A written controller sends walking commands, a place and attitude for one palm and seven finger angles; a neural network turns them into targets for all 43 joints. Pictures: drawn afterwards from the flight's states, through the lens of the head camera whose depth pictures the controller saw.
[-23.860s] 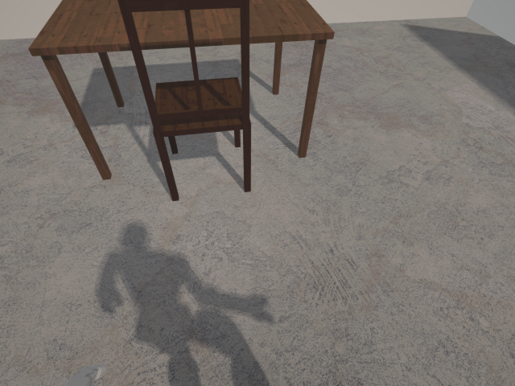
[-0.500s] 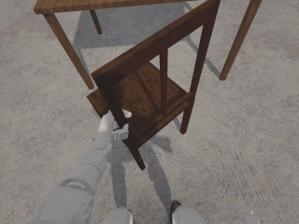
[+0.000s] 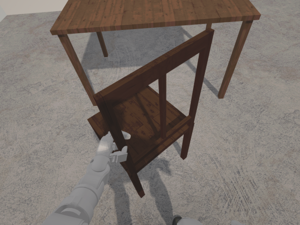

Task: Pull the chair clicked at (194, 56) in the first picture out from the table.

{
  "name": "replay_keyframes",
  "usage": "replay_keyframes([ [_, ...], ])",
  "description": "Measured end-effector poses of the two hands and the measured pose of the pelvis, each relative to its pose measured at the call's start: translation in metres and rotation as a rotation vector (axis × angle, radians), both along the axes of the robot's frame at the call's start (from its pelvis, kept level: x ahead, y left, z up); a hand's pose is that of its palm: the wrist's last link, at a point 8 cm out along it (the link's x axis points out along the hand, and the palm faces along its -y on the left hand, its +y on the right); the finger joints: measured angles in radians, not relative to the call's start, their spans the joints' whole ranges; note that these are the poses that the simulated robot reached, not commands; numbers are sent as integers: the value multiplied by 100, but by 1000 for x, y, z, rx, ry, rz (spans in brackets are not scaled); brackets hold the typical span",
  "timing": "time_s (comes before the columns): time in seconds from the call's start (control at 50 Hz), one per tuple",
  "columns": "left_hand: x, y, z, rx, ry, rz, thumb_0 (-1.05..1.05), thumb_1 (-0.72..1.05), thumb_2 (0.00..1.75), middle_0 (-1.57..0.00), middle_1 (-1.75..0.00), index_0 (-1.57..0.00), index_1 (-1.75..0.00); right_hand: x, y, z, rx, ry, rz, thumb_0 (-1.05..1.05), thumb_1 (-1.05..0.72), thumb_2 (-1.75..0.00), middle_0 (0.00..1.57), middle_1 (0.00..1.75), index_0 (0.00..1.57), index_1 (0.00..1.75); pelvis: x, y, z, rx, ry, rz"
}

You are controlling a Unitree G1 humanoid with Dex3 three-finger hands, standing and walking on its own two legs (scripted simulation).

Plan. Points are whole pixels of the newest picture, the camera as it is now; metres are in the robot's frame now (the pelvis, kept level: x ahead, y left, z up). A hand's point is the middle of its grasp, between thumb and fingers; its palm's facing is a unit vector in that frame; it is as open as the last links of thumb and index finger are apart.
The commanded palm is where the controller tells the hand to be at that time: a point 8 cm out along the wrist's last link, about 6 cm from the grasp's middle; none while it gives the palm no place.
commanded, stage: stop walking, hand still on the chair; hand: left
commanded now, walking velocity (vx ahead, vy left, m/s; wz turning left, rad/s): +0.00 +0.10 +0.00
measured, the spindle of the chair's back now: (162, 112) +0.48 -0.04 -0.06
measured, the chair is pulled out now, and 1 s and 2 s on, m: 0.48 0.48 0.48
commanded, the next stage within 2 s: open the thumb and straighten the fingers in 0.62 s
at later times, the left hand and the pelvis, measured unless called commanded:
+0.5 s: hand (121, 154) +0.33 +0.10 -0.05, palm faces -0.21 -0.96 -0.19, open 6.0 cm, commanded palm +0.32 +0.15 -0.04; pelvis +0.04 +0.03 +0.01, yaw -1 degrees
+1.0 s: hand (118, 152) +0.33 +0.11 -0.05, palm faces -0.22 -0.96 -0.20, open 9.2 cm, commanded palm +0.32 +0.16 -0.03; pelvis +0.03 +0.02 +0.00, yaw +0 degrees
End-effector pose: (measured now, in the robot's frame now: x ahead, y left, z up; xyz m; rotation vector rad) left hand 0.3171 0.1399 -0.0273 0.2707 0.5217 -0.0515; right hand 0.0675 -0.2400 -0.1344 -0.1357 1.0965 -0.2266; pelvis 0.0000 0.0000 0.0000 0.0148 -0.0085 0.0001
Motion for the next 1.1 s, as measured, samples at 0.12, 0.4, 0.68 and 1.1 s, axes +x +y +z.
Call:
replay_keyframes([
  [0.12,-2,2,-1,-19,3,-18,10,67,83,-9,-121,-41,-133,12,-12,18,-70,-30,4,1,-91,-90,21,30,20,30,7,4,5,3,-2,-11],
  [0.4,3,9,-3,-44,0,-93,10,62,84,-11,-125,-46,-132,71,14,33,-77,-129,16,1,-91,-90,20,30,20,30,33,26,6,-9,-7,-13],
  [0.68,2,10,-4,-56,-10,-99,9,64,82,-10,-127,-45,-131,79,34,30,-42,-122,43,0,-90,-90,21,30,20,30,38,30,6,-7,-7,-12],
  [1.1,8,23,-3,-57,-18,-100,1,-24,35,-31,-119,-42,-123,61,-1,22,-44,-124,22,1,-91,-90,20,30,20,30,33,25,-8,-4,130,1],
])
